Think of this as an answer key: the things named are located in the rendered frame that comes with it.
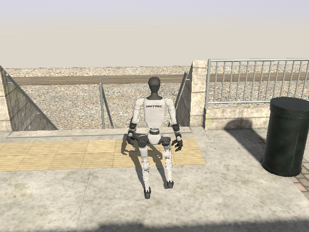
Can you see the right robot foot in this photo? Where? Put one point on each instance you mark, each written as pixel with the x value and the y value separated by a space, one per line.
pixel 170 184

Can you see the robot right hand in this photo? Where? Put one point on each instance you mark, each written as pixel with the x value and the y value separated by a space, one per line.
pixel 179 144

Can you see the humanoid robot head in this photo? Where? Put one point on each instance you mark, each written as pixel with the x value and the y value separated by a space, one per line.
pixel 154 85

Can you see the robot left forearm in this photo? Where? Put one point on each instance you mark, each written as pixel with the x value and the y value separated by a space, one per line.
pixel 131 128

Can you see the robot left hand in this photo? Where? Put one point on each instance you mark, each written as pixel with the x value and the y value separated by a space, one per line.
pixel 129 138

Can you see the robot right forearm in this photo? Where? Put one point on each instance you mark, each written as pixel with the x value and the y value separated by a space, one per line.
pixel 177 131

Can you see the robot left upper arm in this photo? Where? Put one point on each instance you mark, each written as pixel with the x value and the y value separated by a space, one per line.
pixel 136 111

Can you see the robot right upper arm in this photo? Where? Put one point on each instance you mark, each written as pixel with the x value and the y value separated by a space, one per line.
pixel 169 102

